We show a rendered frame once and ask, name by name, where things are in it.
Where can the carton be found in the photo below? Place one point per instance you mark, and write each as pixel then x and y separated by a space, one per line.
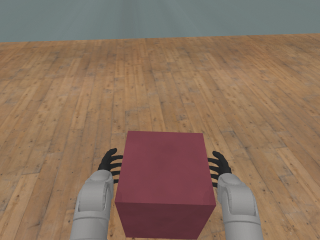
pixel 165 188

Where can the right robot forearm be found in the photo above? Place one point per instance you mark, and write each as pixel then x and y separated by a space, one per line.
pixel 239 209

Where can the left robot hand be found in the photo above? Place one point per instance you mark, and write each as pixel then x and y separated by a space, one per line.
pixel 107 159

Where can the left robot forearm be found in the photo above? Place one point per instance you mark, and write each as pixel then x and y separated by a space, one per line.
pixel 93 207

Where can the right robot hand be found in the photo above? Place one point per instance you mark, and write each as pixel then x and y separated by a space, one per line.
pixel 223 166

